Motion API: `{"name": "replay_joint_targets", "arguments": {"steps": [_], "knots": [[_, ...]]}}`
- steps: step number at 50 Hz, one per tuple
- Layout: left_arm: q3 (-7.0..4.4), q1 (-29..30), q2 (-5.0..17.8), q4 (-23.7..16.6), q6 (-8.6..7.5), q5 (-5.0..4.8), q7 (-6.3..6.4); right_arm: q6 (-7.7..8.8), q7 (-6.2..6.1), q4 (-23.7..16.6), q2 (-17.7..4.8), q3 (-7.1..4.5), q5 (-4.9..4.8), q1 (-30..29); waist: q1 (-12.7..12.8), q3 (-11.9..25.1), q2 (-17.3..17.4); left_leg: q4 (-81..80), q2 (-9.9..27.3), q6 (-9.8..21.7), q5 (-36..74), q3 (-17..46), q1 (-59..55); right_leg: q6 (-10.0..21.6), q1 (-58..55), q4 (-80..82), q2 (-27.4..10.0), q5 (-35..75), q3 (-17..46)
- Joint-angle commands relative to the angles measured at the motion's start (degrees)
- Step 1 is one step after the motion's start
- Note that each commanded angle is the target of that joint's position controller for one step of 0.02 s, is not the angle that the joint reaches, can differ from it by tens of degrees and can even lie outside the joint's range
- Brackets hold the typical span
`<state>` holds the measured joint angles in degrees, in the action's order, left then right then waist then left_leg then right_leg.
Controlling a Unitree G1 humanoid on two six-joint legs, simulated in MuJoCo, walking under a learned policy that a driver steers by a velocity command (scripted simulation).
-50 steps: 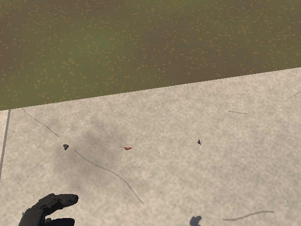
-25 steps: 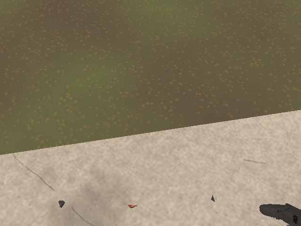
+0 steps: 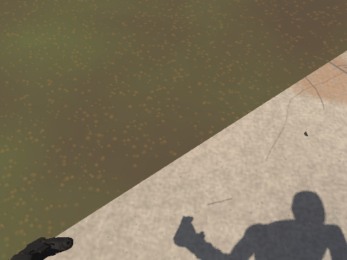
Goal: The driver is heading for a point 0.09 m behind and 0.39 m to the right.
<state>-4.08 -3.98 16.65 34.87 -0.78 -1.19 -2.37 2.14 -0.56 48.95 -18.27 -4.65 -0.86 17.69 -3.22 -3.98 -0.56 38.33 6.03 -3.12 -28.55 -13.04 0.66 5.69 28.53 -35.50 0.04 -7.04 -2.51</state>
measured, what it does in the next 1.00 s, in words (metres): walks ahead, turning right: left foot, then right foot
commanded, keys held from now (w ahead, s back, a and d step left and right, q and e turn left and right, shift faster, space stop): e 0.68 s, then w+e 0.32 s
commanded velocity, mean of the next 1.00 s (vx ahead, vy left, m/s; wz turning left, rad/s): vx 0.17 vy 0.00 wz -0.60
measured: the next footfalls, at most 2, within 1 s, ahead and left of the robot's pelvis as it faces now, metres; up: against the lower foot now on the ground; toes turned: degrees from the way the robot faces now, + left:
left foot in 0.46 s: +0.33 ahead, +0.08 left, +0.00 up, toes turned -22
right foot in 0.88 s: +0.16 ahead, -0.12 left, +0.00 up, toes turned -34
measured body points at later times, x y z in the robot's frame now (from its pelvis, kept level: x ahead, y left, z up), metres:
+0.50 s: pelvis +0.18 +0.01 +0.01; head +0.21 +0.00 +0.46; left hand +0.39 +0.26 -0.08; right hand +0.30 -0.30 -0.07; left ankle +0.29 +0.10 -0.72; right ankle +0.11 -0.08 -0.70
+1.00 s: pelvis +0.21 -0.05 +0.03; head +0.20 -0.09 +0.47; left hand +0.43 +0.14 -0.07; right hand +0.18 -0.37 -0.09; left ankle +0.32 +0.07 -0.65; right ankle +0.13 -0.10 -0.72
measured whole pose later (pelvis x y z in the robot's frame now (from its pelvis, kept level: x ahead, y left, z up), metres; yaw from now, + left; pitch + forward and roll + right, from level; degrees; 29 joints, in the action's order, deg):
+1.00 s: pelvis +0.21 -0.05 +0.03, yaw -36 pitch +1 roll +2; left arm -3.3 -21.4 15.6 41.1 -1.2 -0.5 -0.5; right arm 2.4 0.8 42.5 -18.7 -4.9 -0.9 8.7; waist 1.2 0.2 2.9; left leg 55.7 2.6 0.1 -19.5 -0.1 28.9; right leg 3.7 10.4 -27.2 0.9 -18.3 1.9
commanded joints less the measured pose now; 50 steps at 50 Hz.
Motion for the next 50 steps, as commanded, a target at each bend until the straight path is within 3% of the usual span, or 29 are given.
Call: {"name": "replay_joint_targets", "arguments": {"steps": [1,2,3,4,6,9,13,18,21,22,23,24,25,26,27,28,30,32,34,37,41,42,43,44,45,46,47,48,50], "knots": [[-4.82,-18.3,15.7,-1.6,-0.9,0.46,1.03,3.51,0.55,-8.4,-5.2,0.55,0.8,-2.1,9.0,24.9,-9.1,42.4,-7.0,0.6,-8.9,16.6,41.3,18.9,-50.0,15.6,-20.4,4.8,47.0],[-3.68,-15.7,12.5,-1.2,-1.84,0.92,0.66,4.2,0.77,-10.0,-7.8,-0.13,-1.15,-7.1,9.1,18.0,-5.3,41.7,-4.6,1.5,-3.5,17.2,44.2,16.3,-44.9,15.4,-18.7,14.9,37.1],[-3.25,-13.2,10.8,-0.9,-2.23,0.32,0.66,4.46,0.38,-9.7,-7.2,0.08,-0.48,-7.2,6.6,13.1,-1.4,37.0,-2.2,1.8,1.1,17.0,42.5,13.8,-37.2,14.5,-15.6,21.1,29.4],[-2.93,-9.8,9.4,-1.3,-2.09,-0.04,0.92,4.23,-0.17,-9.0,-7.4,-0.2,0.99,-7.0,4.6,10.3,0.0,32.6,-0.4,1.4,4.1,16.9,39.7,11.7,-30.3,14.8,-13.4,24.3,24.6],[-2.48,-6.3,8.8,-2.5,-1.74,1.19,1.55,2.62,-0.32,-8.8,-7.7,-0.62,1.45,-5.7,1.7,9.1,-1.5,29.2,-0.1,0.5,7.0,17.0,32.7,11.0,-20.6,16.8,-11.2,30.2,20.9],[-2.99,-6.6,10.5,-1.4,-1.52,1.23,2.59,0.99,-0.67,-9.0,-5.0,0.11,1.93,-5.6,0.9,9.6,-1.7,21.9,-2.3,-1.6,11.0,15.8,30.7,11.0,-15.8,16.7,-9.0,36.5,17.1],[-2.95,-8.0,10.5,0.0,0.26,0.24,4.1,0.28,-0.44,-10.5,-3.6,0.76,1.69,-11.2,2.9,10.6,-3.9,9.8,-4.9,-2.7,20.1,16.5,29.7,7.7,-16.1,14.4,-6.2,30.1,16.7],[-2.81,-9.1,10.3,0.6,1.88,0.36,4.62,0.27,0.34,-12.4,-4.5,0.58,1.13,-16.9,4.9,9.4,-5.5,-0.1,-7.4,-2.0,19.0,18.7,28.7,6.3,-19.1,10.5,-6.9,21.1,23.8],[-2.47,-7.0,9.6,-0.1,2.28,0.12,4.66,1.06,0.63,-12.4,-5.5,-0.16,1.13,-14.8,3.2,8.9,-7.7,-8.4,-8.1,0.0,18.3,18.9,23.6,4.6,-20.5,6.8,-6.0,17.1,28.8],[-2.2,-5.6,9.1,-0.6,2.33,-0.08,4.73,1.49,0.57,-12.0,-5.6,-0.38,1.24,-12.8,1.5,8.8,-7.7,-15.0,-7.3,1.3,25.3,18.3,18.7,2.9,-19.4,4.4,-4.0,14.3,28.7],[-1.47,-6.6,6.8,-1.3,2.18,0.57,4.71,1.72,0.18,-12.1,-8.2,-0.95,2.05,-11.0,1.8,11.6,-3.8,-16.3,0.1,4.2,37.2,23.2,9.6,0.4,-15.4,-1.8,-1.0,5.4,26.2],[-0.88,-13.5,4.1,-1.1,2.0,1.0,4.71,1.09,-0.32,-12.9,-11.9,-1.49,3.33,-12.3,6.3,13.8,10.6,-14.9,12.8,12.8,58.3,36.2,-1.5,-3.7,-3.8,-13.0,7.1,-22.8,17.4],[-1.7,-14.8,8.4,-0.7,1.95,0.77,4.75,0.44,-0.19,-11.6,-9.3,-1.39,3.19,-7.8,4.5,15.8,16.2,-16.4,20.0,20.5,58.7,47.4,-3.5,-6.8,3.1,-25.0,7.8,-35.6,13.3],[-3.02,-14.9,12.3,0.4,2.27,0.53,4.67,0.26,-0.14,-12.3,-6.8,-0.63,2.18,-8.5,4.1,14.0,10.5,-16.0,18.3,20.2,53.9,43.3,-1.7,-8.7,4.6,-32.8,5.0,-32.0,13.8],[-3.48,-13.1,12.6,1.2,3.03,0.1,4.8,-0.12,-0.26,-12.7,-5.1,-0.25,1.99,-10.1,4.0,11.8,7.3,-15.6,14.3,17.5,49.0,36.1,0.6,-9.9,5.5,-36.0,3.6,-27.9,12.4],[-3.5,-12.3,11.8,1.3,3.87,-0.11,5.0,-0.56,-0.43,-13.0,-4.4,-0.01,1.7,-11.9,4.2,9.8,6.3,-16.5,11.5,15.8,43.4,31.4,3.4,-10.7,5.9,-36.6,2.7,-24.9,11.4],[-2.8,-10.9,8.8,0.5,4.71,-0.43,4.79,-1.37,-0.88,-13.0,-5.0,-0.02,1.88,-13.8,4.5,7.2,8.0,-19.3,7.8,14.7,37.2,24.8,8.6,-11.4,3.6,-33.7,1.5,-20.2,8.2],[-2.17,-9.2,6.7,-0.6,4.59,-0.51,4.65,-1.91,-1.31,-12.6,-5.4,-0.34,2.22,-13.1,3.4,7.6,10.3,-20.6,7.2,15.4,36.4,21.4,7.6,-11.7,2.6,-28.2,0.9,-18.5,5.6],[-1.82,-7.4,6.2,-1.7,4.35,-0.09,4.38,-2.21,-1.5,-12.2,-6.5,-0.84,2.11,-12.3,2.3,9.2,10.8,-20.7,9.0,16.5,37.5,20.3,5.5,-11.6,1.2,-22.9,-0.8,-18.0,4.9],[-1.31,-6.3,5.9,-2.5,4.0,0.03,3.2,-2.41,-1.18,-11.8,-8.8,-1.8,0.89,-11.8,1.4,10.3,11.3,-24.7,10.2,15.8,16.7,19.3,7.8,-9.4,-3.9,-13.8,-2.4,-15.7,2.3],[-1.91,-9.6,7.0,-0.9,3.28,0.14,1.64,-1.74,-0.19,-11.0,-10.3,-2.36,-0.82,-12.3,3.6,7.9,10.5,-25.9,11.3,13.4,2.9,17.5,13.0,-4.8,-13.0,-1.3,-1.6,-12.6,-1.4],[-2.03,-12.4,6.6,0.8,3.08,0.09,1.39,-1.73,-0.1,-10.6,-9.9,-2.28,-1.32,-12.8,5.2,7.5,9.6,-24.1,10.6,12.0,0.0,15.7,15.6,-3.4,-17.7,3.9,-0.8,-9.8,-2.8],[-2.39,-16.6,6.7,3.2,2.9,-0.07,1.45,-1.69,-0.06,-10.2,-8.0,-1.85,-1.18,-12.4,6.7,7.6,7.7,-19.7,8.7,10.1,-2.6,13.0,19.5,-2.0,-24.0,6.7,0.8,-10.5,-3.4],[-3.12,-22.7,7.9,5.7,2.67,-0.59,1.84,-1.54,0.34,-10.3,-4.4,-0.89,-0.42,-13.1,8.8,7.1,0.9,-7.3,5.0,6.7,-3.8,7.9,27.0,0.7,-31.4,11.6,-1.7,-15.3,3.0],[-3.74,-26.5,12.8,5.4,1.97,-0.47,2.59,-1.2,1.29,-12.2,0.9,0.75,1.77,-14.7,8.6,5.5,-14.3,17.2,-1.8,2.0,-9.2,4.1,42.2,6.2,-36.7,16.5,-16.0,-18.5,26.2],[-4.14,-23.1,16.5,2.8,0.04,1.26,1.77,0.27,1.28,-15.6,-2.5,-0.24,-0.03,-18.8,8.8,3.0,-14.6,22.5,-6.3,2.7,-6.6,13.9,52.7,14.9,-30.9,25.7,-21.5,-32.7,45.0],[-3.1,-19.1,12.7,2.0,-1.47,1.57,1.64,1.49,1.4,-15.5,-6.9,-1.34,-1.51,-20.5,7.9,-1.2,-9.2,23.4,-3.1,4.0,0.8,16.8,53.8,13.3,-29.5,28.6,-20.3,-35.2,41.4],[-2.13,-17.0,10.2,2.1,-2.29,1.09,1.96,2.28,1.52,-14.4,-7.9,-1.82,-1.25,-18.7,6.0,-2.5,-8.7,21.5,-2.1,4.4,7.7,16.9,53.4,11.0,-29.3,27.8,-18.2,-29.3,36.3],[-1.32,-16.1,8.5,2.3,-2.33,0.48,2.68,3.05,1.42,-12.3,-7.0,-1.86,1.09,-16.8,5.0,-1.3,-6.9,16.8,-1.4,2.8,15.5,16.5,48.6,7.9,-29.1,26.9,-14.0,-17.2,28.0]]}}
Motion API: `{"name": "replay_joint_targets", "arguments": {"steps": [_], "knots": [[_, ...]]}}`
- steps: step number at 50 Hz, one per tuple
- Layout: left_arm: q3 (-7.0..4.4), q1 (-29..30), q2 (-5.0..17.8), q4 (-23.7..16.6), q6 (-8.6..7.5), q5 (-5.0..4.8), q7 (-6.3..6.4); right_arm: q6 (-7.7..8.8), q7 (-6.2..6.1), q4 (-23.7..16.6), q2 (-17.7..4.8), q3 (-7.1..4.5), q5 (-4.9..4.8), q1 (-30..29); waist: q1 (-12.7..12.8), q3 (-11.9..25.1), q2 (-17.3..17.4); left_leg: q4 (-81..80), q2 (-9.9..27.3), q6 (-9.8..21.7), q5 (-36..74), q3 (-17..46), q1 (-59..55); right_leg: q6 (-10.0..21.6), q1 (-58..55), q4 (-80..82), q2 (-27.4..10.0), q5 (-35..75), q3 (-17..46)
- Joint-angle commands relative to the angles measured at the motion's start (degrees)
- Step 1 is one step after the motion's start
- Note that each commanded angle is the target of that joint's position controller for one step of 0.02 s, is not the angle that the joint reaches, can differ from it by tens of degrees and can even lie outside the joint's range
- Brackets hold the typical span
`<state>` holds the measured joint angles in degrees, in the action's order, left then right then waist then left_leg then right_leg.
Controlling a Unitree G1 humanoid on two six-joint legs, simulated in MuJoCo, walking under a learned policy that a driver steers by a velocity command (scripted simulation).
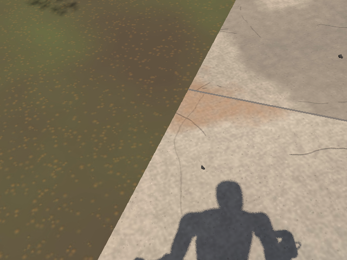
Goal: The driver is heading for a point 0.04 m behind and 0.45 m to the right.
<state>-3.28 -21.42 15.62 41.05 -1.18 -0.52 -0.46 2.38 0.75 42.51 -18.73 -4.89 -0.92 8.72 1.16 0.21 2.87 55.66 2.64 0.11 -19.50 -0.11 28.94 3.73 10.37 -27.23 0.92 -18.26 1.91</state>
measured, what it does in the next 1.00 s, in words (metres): walks ahead: left foot, then right foot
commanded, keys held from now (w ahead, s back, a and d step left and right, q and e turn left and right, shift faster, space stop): no key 1.00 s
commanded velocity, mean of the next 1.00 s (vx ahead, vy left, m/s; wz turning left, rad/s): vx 0.09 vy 0.00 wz -0.14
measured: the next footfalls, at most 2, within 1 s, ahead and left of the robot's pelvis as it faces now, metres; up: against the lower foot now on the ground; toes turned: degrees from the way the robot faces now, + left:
left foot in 0.30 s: +0.29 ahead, +0.10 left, +0.00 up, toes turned -5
right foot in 0.58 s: +0.21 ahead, -0.15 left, +0.00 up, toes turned -3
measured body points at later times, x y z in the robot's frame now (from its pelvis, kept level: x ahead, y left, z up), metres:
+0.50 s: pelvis +0.16 +0.01 -0.01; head +0.20 +0.00 +0.44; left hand +0.28 +0.28 -0.13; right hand +0.29 -0.25 -0.12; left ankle +0.25 +0.10 -0.74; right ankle +0.09 -0.13 -0.71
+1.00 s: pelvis +0.23 -0.03 -0.01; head +0.24 -0.03 +0.44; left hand +0.34 +0.22 -0.14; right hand +0.31 -0.30 -0.14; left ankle +0.25 +0.10 -0.74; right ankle +0.17 -0.14 -0.74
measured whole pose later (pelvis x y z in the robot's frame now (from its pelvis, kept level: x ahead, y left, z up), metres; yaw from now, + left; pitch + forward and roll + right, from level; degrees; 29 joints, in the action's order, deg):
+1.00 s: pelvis +0.23 -0.03 -0.01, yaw -6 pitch -1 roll +0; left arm -1.9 -12.7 13.2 51.4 -0.3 0.2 1.7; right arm -0.4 -0.6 54.6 -14.8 -1.3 -0.1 6.5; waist -0.6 -2.2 0.1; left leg 29.9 0.9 -0.6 -14.6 -0.9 14.0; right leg -0.1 8.0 -29.5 0.3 -20.2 2.3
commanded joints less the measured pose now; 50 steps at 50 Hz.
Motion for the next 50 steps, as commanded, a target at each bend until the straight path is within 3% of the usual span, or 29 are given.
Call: {"name": "replay_joint_targets", "arguments": {"steps": [1,4,7,11,14,15,16,17,18,19,21,23,25,27,28,29,30,31,32,33,37,42,50], "knots": [[-1.77,1.1,8.9,-3.9,-1.93,0.34,1.27,2.92,0.31,-5.3,-5.7,-1.48,1.23,-7.8,0.3,-4.8,-10.6,-1.8,1.1,-1.2,9.9,2.6,18.1,8.9,-10.9,18.2,-13.3,3.2,20.0],[-1.74,0.4,8.7,-3.0,-1.49,0.77,2.47,2.56,0.69,-4.8,-2.6,-0.52,1.28,-8.2,0.0,-2.3,-9.9,-9.2,-1.1,-3.0,16.4,0.1,11.3,6.3,-9.4,14.0,-9.9,30.9,10.0],[-1.98,-1.8,9.2,-1.5,-0.64,0.6,2.98,2.0,1.54,-5.7,-0.2,0.61,0.87,-12.2,1.9,-2.2,-10.6,-18.3,-2.8,-3.1,21.5,-1.4,3.6,4.6,-5.1,11.8,-8.2,35.5,6.3],[-2.13,-2.7,9.6,0.1,-0.22,0.1,2.96,2.12,2.51,-6.1,-1.6,0.5,0.63,-13.2,2.4,-2.5,-10.0,-24.0,-3.1,-0.9,21.1,-0.5,0.8,5.0,-6.9,8.4,-10.9,36.2,9.6],[-2.04,0.1,9.2,0.2,-0.19,-0.18,3.01,3.01,2.17,-4.1,-4.2,-0.47,1.71,-6.6,-1.1,0.7,-10.2,-29.1,-4.6,2.2,20.3,-1.5,-6.8,3.6,-10.0,0.3,-10.2,45.4,11.1],[-1.79,0.3,8.7,0.3,-0.38,-0.15,2.87,3.5,1.73,-3.2,-5.3,-0.77,2.49,-3.1,-3.1,3.7,-8.9,-32.7,-3.7,3.9,30.2,-1.4,-14.4,1.9,-9.1,-5.2,-7.5,47.4,9.9],[-1.06,-1.6,6.6,-0.8,-0.67,1.37,2.67,3.83,1.29,-2.8,-8.8,-1.19,3.57,2.1,-3.6,12.2,-3.0,-27.0,5.6,8.4,53.2,7.6,-31.4,-0.6,-0.6,-16.1,-4.0,33.5,9.6],[0.02,-9.5,3.1,0.8,-0.56,1.23,2.44,3.04,1.09,-1.6,-7.9,-0.67,3.8,5.4,-1.9,21.5,9.7,-26.1,19.6,19.8,64.9,23.6,-46.7,-5.1,12.3,-34.6,3.3,-8.2,8.1],[-0.95,-9.5,7.7,2.3,-0.09,0.44,2.18,2.45,1.47,-0.8,-3.0,0.59,1.75,5.9,-2.6,23.0,7.9,-30.3,20.5,21.5,53.8,29.4,-43.0,-6.4,13.5,-40.7,3.7,-21.8,11.6],[-1.95,-4.3,10.4,1.4,0.74,-0.61,2.25,1.98,1.41,-1.3,-2.7,0.87,0.6,1.2,-2.6,14.2,4.6,-32.9,18.1,19.0,40.8,24.4,-35.6,-7.3,16.7,-43.5,1.3,-19.9,10.5],[-1.77,1.1,8.6,0.6,2.54,0.05,2.96,0.86,0.94,-1.3,-0.8,1.82,1.03,-4.7,-0.9,5.0,1.0,-37.7,13.1,14.8,23.3,17.3,-22.6,-8.1,16.5,-36.9,-2.1,-15.7,6.8],[-0.91,0.3,5.0,1.4,3.8,0.29,3.38,-0.18,0.58,-0.9,-1.5,1.65,1.89,-8.0,1.1,1.5,4.7,-41.0,8.7,11.9,14.5,12.2,-12.8,-8.6,8.6,-22.9,-3.1,-14.2,3.5],[-0.24,-0.2,3.2,2.3,3.4,0.81,3.38,-0.66,0.14,-0.4,-2.5,1.36,2.04,-7.6,0.8,3.4,5.8,-40.5,8.0,12.3,16.4,10.1,-11.8,-8.1,2.7,-13.9,-2.9,-9.1,1.9],[-0.39,-1.7,3.4,4.0,2.99,1.0,2.88,-1.02,-0.28,0.0,-3.1,1.36,1.07,-8.1,2.2,5.7,3.9,-39.1,7.5,11.2,11.0,8.4,-10.2,-6.6,-4.5,-3.6,-2.2,6.1,0.1],[-0.45,-1.0,3.7,4.1,2.99,1.5,2.62,-1.1,-0.37,0.4,-2.1,1.81,0.86,-7.6,2.2,5.8,3.0,-38.9,6.5,9.1,4.0,7.7,-8.2,-5.6,-7.5,-0.8,-2.0,9.7,0.1],[-0.54,1.3,5.1,3.0,3.05,2.37,2.61,-1.0,-0.17,1.3,-0.2,2.6,1.26,-6.1,1.5,4.2,0.8,-38.4,4.8,5.5,-4.5,6.8,-5.7,-4.1,-8.1,1.4,-4.5,11.5,3.4],[-1.15,4.5,8.8,1.4,3.19,2.16,2.98,-1.06,0.08,1.4,-0.5,2.6,2.03,-4.7,-1.4,0.6,-4.1,-36.7,1.4,2.2,-9.4,3.9,-6.1,-1.7,-1.9,4.1,-7.7,3.8,7.5],[-1.05,6.4,8.0,2.1,2.9,1.82,2.91,-1.21,0.05,1.4,-0.2,2.64,2.2,-5.3,-2.5,-1.3,-8.5,-34.8,-0.7,0.3,-4.4,1.0,-12.7,-0.5,7.4,5.1,-6.4,-9.5,6.7],[-0.51,7.8,5.9,1.9,2.31,1.97,2.81,-1.22,-0.13,1.7,-0.5,2.7,2.23,-5.7,-2.1,-2.7,-8.2,-32.7,-0.8,-0.1,-1.1,1.1,-14.9,-1.1,9.7,6.1,-5.1,-11.6,5.9],[-0.31,8.2,5.1,2.3,1.71,2.15,2.77,-1.16,-0.31,2.2,-0.6,2.67,1.92,-5.0,-2.3,-2.9,-8.3,-31.7,-0.7,0.5,1.4,1.0,-15.6,-2.0,9.6,6.2,-5.0,-8.4,5.7],[-0.28,6.1,5.2,3.8,-0.02,1.22,2.55,-0.75,-0.59,4.7,-0.9,2.67,1.51,-2.5,-1.7,0.2,-5.7,-29.5,-0.4,1.6,13.3,0.8,-15.8,-3.1,2.9,2.3,-4.5,9.6,4.6],[-0.24,5.8,5.0,5.6,0.28,0.94,2.51,-1.27,-0.78,6.9,-1.3,2.61,0.99,-2.6,-1.4,1.7,-3.9,-28.0,-0.2,1.5,20.5,0.7,-18.0,-2.8,0.4,1.0,-3.8,18.5,3.6],[-0.22,6.8,4.6,9.2,0.45,0.71,2.31,-2.55,-1.84,10.5,-2.1,2.39,0.8,-2.7,-1.7,1.8,-3.1,-27.6,0.1,1.3,23.8,0.9,-20.7,-2.7,-0.7,1.7,-3.3,23.2,2.6]]}}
